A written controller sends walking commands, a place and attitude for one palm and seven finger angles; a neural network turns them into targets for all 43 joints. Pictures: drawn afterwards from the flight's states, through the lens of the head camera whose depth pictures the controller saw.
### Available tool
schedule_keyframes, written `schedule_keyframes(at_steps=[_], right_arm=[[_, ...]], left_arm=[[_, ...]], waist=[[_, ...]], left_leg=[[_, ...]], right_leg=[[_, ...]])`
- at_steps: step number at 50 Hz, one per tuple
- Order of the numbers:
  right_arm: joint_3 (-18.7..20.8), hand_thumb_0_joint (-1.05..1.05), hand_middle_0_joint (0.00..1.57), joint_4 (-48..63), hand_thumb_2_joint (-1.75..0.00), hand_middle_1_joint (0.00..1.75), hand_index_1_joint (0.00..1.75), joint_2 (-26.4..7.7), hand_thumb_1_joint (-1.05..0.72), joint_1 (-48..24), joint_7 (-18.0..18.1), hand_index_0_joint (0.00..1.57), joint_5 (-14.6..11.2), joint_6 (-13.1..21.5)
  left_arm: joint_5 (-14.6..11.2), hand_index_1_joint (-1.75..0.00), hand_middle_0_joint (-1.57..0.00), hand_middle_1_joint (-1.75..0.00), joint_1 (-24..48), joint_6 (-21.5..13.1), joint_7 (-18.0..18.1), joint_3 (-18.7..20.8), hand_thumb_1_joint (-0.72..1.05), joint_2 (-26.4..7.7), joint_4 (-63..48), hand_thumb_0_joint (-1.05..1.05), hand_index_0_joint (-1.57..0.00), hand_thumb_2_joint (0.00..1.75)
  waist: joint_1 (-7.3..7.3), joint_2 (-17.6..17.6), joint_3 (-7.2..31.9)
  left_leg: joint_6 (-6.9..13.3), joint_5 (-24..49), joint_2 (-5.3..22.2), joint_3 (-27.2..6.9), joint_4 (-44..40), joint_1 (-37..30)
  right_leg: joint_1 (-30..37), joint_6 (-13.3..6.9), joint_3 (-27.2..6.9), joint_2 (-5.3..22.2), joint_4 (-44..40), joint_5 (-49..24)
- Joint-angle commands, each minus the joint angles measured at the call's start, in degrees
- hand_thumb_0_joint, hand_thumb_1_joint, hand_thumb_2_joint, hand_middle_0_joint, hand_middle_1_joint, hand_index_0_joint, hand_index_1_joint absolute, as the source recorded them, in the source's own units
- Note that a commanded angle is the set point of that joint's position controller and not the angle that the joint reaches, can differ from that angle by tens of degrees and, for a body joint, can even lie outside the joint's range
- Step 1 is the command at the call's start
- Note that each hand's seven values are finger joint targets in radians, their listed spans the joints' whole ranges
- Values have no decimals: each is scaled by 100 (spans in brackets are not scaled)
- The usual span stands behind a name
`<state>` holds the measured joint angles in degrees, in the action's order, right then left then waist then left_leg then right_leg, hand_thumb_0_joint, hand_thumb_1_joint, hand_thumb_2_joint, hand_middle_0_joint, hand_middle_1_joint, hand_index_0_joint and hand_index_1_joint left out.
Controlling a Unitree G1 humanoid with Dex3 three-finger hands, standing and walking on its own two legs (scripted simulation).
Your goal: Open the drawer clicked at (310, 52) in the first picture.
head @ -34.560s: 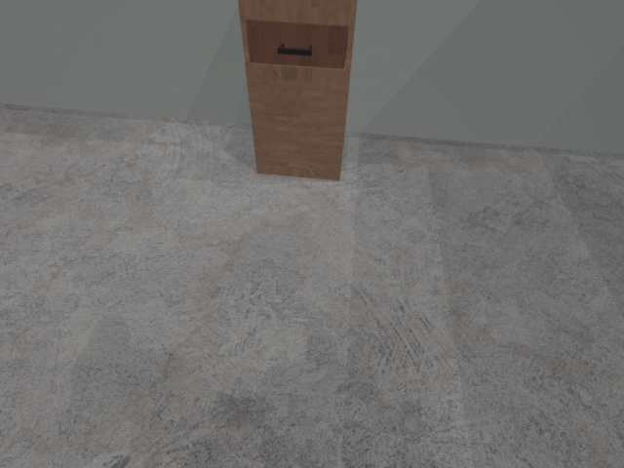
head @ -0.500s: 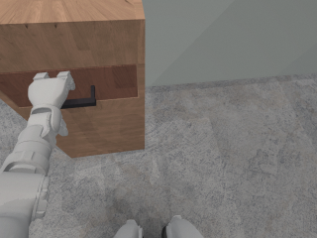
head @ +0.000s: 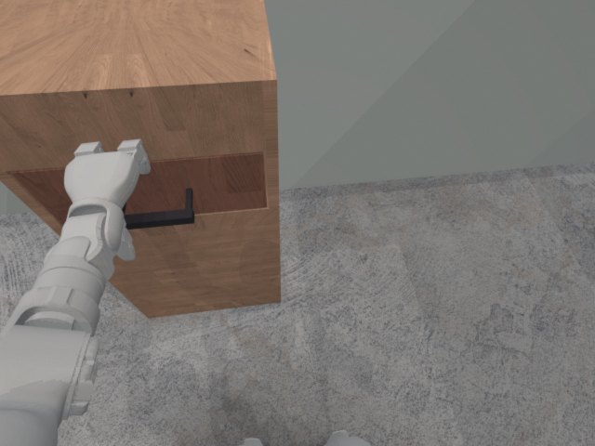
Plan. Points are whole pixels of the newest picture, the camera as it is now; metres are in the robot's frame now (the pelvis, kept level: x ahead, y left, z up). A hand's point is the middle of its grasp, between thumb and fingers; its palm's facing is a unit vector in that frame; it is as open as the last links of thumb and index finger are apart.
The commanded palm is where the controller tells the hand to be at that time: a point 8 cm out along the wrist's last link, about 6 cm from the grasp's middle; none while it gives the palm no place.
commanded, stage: lift the hand off the handle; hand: left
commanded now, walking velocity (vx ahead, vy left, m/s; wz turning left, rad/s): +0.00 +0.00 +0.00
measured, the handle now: (155, 208) +0.50 +0.23 -0.07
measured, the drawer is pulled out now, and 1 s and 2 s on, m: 0.00 0.00 0.00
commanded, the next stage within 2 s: draw the hand back to the body in 0.74 s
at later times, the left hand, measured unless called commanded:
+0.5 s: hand (111, 188) +0.46 +0.25 +0.04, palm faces -0.06 -0.03 -1.00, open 13.4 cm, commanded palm +0.45 +0.25 +0.12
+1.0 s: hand (104, 178) +0.45 +0.25 +0.08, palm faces -0.01 -0.04 -1.00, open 13.6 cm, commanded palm +0.41 +0.25 +0.14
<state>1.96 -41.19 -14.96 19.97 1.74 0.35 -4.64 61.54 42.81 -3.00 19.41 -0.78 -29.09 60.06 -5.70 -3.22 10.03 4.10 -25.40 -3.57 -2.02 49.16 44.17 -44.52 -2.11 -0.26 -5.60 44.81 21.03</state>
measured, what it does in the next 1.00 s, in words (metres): stands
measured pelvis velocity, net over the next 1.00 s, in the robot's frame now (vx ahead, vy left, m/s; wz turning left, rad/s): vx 0.00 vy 0.00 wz -0.01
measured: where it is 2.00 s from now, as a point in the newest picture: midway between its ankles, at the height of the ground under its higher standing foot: outside the picture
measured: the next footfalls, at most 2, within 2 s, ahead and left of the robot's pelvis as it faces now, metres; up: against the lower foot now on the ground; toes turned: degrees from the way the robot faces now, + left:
none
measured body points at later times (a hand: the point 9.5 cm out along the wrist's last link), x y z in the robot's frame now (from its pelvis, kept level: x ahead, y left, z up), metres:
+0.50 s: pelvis +0.00 +0.00 +0.01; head +0.08 +0.00 +0.45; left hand +0.46 +0.25 +0.10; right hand +0.02 -0.27 -0.12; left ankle -0.03 +0.07 -0.70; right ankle -0.01 -0.10 -0.70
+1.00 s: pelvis +0.00 +0.00 +0.02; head +0.07 -0.01 +0.46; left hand +0.45 +0.25 +0.13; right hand +0.05 -0.27 -0.11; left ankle -0.03 +0.07 -0.70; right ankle -0.01 -0.10 -0.70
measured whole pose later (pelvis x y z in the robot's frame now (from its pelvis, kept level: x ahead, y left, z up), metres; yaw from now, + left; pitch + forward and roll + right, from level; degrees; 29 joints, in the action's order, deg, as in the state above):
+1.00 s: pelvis +0.00 +0.00 +0.02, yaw -1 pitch +16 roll -2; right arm 2.4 -38.9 -15.0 20.2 2.0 -0.9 -5.5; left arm 59.9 39.0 -3.2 13.3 -0.7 -29.0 50.6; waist -3.4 -3.5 9.2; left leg 4.2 -22.4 -3.7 -1.0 41.1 34.5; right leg -35.6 -2.0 -2.0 -5.2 38.1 18.5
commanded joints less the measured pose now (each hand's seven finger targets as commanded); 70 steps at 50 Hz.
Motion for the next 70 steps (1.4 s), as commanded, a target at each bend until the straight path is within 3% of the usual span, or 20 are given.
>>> schedule_keyframes(at_steps=[1,16,19,23,25,26,29,32,36,38,42,44,46,47,49,55,58,61,62,70], right_arm=[[336,0,20,341,-90,30,30,-934,-90,697,58,20,-30,54],[336,0,20,417,-90,30,30,-919,-90,647,116,20,-69,101],[344,0,20,400,-90,30,30,-928,-90,658,126,20,-78,100],[366,0,20,423,-90,30,30,-900,-90,658,108,20,-79,130],[358,0,20,413,-90,30,30,-931,-90,638,108,20,-83,132],[361,0,20,412,-90,30,30,-918,-90,634,106,20,-80,136],[388,0,20,420,-90,30,30,-904,-90,642,84,20,-82,140],[364,0,20,419,-90,30,30,-906,-90,599,82,20,-73,117],[308,0,20,441,-90,30,30,-905,-90,544,89,20,-135,82],[324,0,20,512,-90,30,30,-875,-90,525,90,20,-126,97],[333,0,20,544,-90,30,30,-870,-90,539,91,20,-121,114],[347,0,20,634,-90,30,30,-872,-90,478,84,20,-107,104],[338,0,20,750,-90,30,30,-829,-90,345,87,20,-118,75],[350,0,20,801,-90,30,30,-826,-90,301,69,20,-114,64],[362,0,20,869,-90,30,30,-803,-90,154,15,20,-161,41],[315,0,20,1104,-90,30,30,-827,-90,-395,-40,20,-278,-32],[289,0,20,1200,-90,30,30,-783,-90,-680,-2,20,-282,-24],[217,0,20,1253,-90,30,30,-748,-90,-960,60,20,-298,-6],[218,0,20,1267,-90,30,30,-749,-90,-1060,79,20,-299,7],[57,0,20,1388,-90,30,30,-606,-90,-1605,218,20,-251,142]], left_arm=[[-35,-120,-30,-120,2674,33,258,448,-50,-1694,-1214,0,-30,30],[-75,-120,-30,-120,3008,-75,82,402,-50,-1764,-1461,0,-30,30],[-71,-120,-30,-120,3057,-112,68,554,-50,-1959,-1516,0,-30,30],[-80,-120,-30,-120,3260,-143,58,348,-50,-1695,-1754,0,-30,30],[-75,-120,-30,-120,3294,-106,61,465,-50,-1856,-1733,0,-30,30],[-77,-120,-30,-120,3307,-75,60,367,-50,-1731,-1721,0,-30,30],[-126,-120,-30,-120,3346,-77,13,329,-50,-1619,-1982,0,-30,30],[-157,-120,-30,-120,3278,-9,-62,388,-50,-1671,-1849,0,-30,30],[-71,-120,-30,-120,2995,188,-166,265,-50,-1633,-1248,0,-30,30],[-86,-120,-30,-120,3099,113,-210,270,-50,-1638,-1473,0,-30,30],[-79,-120,-30,-120,3213,49,-289,107,-50,-1410,-1509,0,-30,30],[-112,-120,-30,-120,2693,-9,-303,465,-50,-1732,-1714,0,-30,30],[-148,-120,-30,-120,2260,-52,-349,501,-50,-1710,-2004,0,-30,30],[-188,-120,-30,-120,2063,-90,-377,518,-50,-1665,-2232,0,-30,30],[-251,-120,-30,-120,1309,-17,-400,464,-50,-1448,-2523,0,-30,30],[-440,-120,-30,-120,284,406,-515,405,-50,-1272,-3478,0,-30,30],[-508,-120,-30,-120,-145,517,-595,597,-50,-1457,-4155,0,-30,30],[-484,-120,-30,-120,-310,617,-710,404,-50,-1292,-4549,0,-30,30],[-503,-120,-30,-120,-254,607,-752,318,-50,-1229,-4812,0,-30,30],[-701,-120,-30,-120,-1138,584,-1137,296,-50,-1184,-5543,0,-30,30]], waist=[[-68,-250,2217],[-70,-345,2250],[-31,-390,2284],[-71,-473,2390],[-60,-423,2336],[-75,-409,2299],[-26,-569,2537],[-31,-358,2374],[-24,19,1692],[39,-208,1977],[-21,-178,1926],[216,-191,2298],[332,-160,2464],[418,-349,2614],[509,-306,2360],[593,202,1622],[720,66,1667],[671,147,1274],[647,-16,1252],[830,43,865]], left_leg=[[-219,2998,245,-85,-486,-1682],[-202,2915,230,-64,-721,-1946],[-235,3131,247,-96,-734,-2069],[-278,3440,276,-142,-745,-2375],[-285,3316,280,-157,-788,-2387],[-287,3351,273,-158,-804,-2407],[-339,3860,308,-192,-782,-2767],[-303,3801,291,-152,-826,-2654],[-207,2853,236,-95,-1039,-1981],[-189,2988,221,-56,-1012,-2144],[-194,3043,233,-92,-987,-2221],[-189,3196,232,-53,-994,-2338],[-185,3419,228,-5,-1014,-2389],[-219,3761,243,-26,-1026,-2501],[-237,4255,300,-53,-1041,-2648],[-158,3791,291,-22,-1381,-2460],[-163,3812,276,-23,-1522,-2632],[-167,3428,245,-47,-1655,-2664],[-180,3402,250,-45,-1686,-2814],[-205,2736,141,-55,-1913,-2995]], right_leg=[[1221,-23,50,99,-419,-1948],[1432,-30,18,120,-631,-1871],[1448,-41,26,121,-618,-1956],[1354,-30,62,110,-654,-1925],[1340,-36,72,104,-687,-1831],[1347,-41,89,104,-696,-1844],[1371,-38,92,96,-699,-1991],[1542,-31,80,103,-785,-2062],[1617,-50,61,137,-888,-1779],[1755,-57,0,157,-862,-1908],[1596,-63,20,142,-846,-1840],[1932,-57,-21,148,-819,-2015],[2228,-49,-45,166,-823,-2262],[2321,-63,-43,170,-805,-2374],[2304,-56,-8,152,-848,-2499],[2689,-39,-14,184,-1091,-2417],[2992,-49,-54,224,-1164,-2469],[2908,-49,-12,228,-1269,-2176],[2862,-59,-16,236,-1316,-2056],[2995,-74,4,276,-1510,-1639]])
